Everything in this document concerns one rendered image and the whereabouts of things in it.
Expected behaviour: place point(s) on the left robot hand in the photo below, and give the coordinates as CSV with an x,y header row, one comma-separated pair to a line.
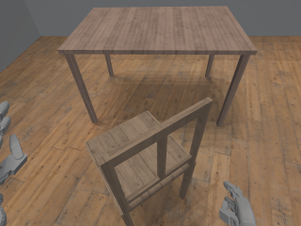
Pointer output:
x,y
14,161

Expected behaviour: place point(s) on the chair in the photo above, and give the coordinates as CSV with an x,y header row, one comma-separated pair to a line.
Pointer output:
x,y
139,157

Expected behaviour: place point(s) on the right robot hand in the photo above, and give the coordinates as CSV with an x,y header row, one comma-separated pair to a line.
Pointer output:
x,y
240,209

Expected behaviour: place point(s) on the table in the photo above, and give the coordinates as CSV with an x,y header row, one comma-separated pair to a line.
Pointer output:
x,y
200,30

